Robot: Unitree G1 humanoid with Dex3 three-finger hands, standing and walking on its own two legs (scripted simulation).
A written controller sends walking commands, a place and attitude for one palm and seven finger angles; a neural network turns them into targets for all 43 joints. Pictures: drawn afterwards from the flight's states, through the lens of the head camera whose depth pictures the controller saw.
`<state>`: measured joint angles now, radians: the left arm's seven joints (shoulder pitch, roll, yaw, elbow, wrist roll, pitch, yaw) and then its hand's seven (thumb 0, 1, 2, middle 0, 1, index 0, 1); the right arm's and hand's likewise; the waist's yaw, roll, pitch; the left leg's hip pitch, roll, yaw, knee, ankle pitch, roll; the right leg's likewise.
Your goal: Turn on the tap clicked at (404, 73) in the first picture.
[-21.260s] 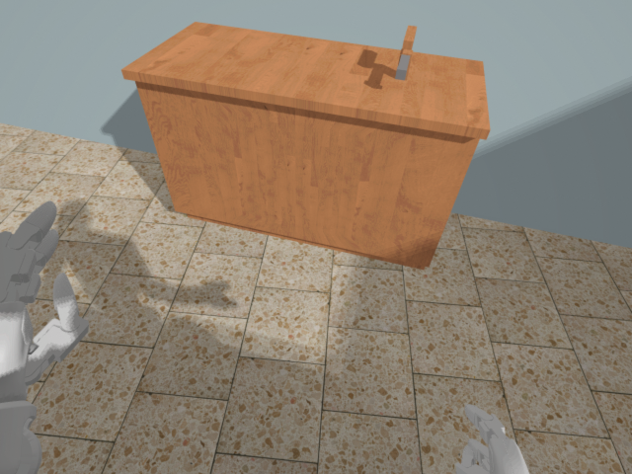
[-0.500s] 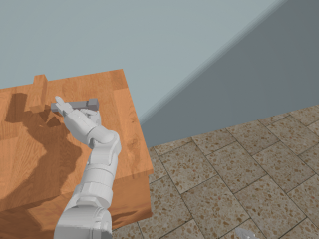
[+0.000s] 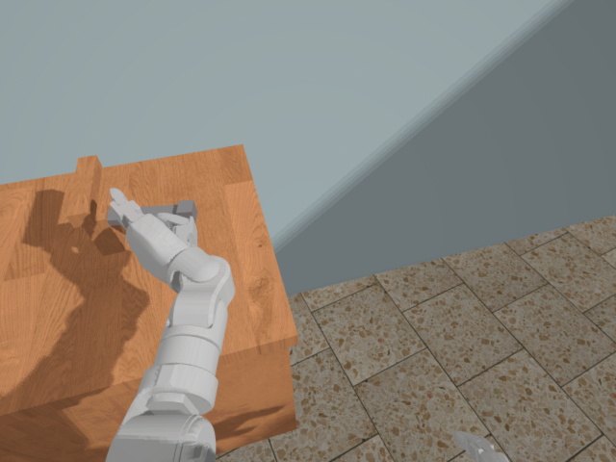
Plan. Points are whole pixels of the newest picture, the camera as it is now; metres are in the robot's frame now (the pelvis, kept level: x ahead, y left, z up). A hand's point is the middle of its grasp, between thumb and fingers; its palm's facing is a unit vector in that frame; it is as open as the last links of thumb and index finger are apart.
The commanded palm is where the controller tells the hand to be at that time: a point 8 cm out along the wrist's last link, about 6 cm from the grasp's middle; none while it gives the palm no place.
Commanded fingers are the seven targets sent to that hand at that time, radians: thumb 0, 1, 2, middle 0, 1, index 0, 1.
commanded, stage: lift the hand up off the lever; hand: left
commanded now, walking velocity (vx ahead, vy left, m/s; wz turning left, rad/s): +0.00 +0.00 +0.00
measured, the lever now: (187, 212) +0.48 +0.23 +0.04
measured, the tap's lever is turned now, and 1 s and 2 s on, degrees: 79 79 79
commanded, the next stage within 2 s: draw the hand back beside the body in 0.58 s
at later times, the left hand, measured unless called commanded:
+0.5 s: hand (189, 221) +0.39 +0.18 +0.12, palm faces +0.80 -0.60 -0.07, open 7.8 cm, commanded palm +0.33 +0.20 +0.12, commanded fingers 0.00 0.90 0.90 -0.15 -0.15 -0.15 -0.15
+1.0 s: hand (175, 255) +0.33 +0.18 +0.12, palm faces +0.33 -0.92 -0.19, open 7.8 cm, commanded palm +0.29 +0.22 +0.14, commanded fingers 0.00 0.90 0.90 -0.17 -0.20 -0.17 -0.20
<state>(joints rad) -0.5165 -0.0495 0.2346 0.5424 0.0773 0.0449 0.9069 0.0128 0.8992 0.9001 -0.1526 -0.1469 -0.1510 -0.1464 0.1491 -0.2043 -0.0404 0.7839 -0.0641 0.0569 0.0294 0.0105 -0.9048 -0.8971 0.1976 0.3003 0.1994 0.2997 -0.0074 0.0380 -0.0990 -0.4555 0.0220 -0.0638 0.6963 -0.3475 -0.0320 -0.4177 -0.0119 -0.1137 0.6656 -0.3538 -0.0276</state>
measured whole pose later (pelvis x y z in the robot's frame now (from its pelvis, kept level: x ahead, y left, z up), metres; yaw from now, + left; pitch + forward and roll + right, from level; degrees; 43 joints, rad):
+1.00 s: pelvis +0.00 +0.00 +0.02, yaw -4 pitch -2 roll +0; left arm -0.05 0.23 0.15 0.14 -0.07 0.03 0.26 0.01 0.89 0.90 -0.17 -0.17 -0.16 -0.17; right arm 0.19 -0.23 -0.01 0.65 0.03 0.08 -0.06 0.01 -0.90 -0.90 0.20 0.30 0.20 0.30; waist -0.02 0.04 0.00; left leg -0.18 0.04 0.01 0.50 -0.28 -0.03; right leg -0.19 0.01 -0.05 0.51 -0.29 -0.03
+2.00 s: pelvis +0.02 +0.01 +0.02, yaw -2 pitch -3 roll +0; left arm 0.44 0.32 0.27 -0.40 -0.07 -0.09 0.13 0.01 0.89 0.90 -0.21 -0.30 -0.21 -0.30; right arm 0.18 -0.23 -0.01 0.63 0.01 -0.05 -0.05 0.01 -0.90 -0.90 0.20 0.30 0.20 0.30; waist 0.06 0.06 0.03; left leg -0.10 0.02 -0.02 0.44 -0.28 -0.01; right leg -0.09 -0.01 -0.08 0.43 -0.28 -0.01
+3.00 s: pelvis -0.08 +0.04 +0.01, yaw -1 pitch +0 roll -2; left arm 0.47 0.36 0.33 -0.49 -0.02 -0.18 0.15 0.01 0.89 0.90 -0.21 -0.30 -0.21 -0.30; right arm 0.21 -0.22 0.00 0.57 0.02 -0.05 -0.08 0.01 -0.90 -0.90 0.20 0.30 0.20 0.30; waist 0.01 0.03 0.03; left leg -0.41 0.01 -0.02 0.60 -0.19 0.02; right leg -0.37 -0.01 -0.06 0.55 -0.22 0.02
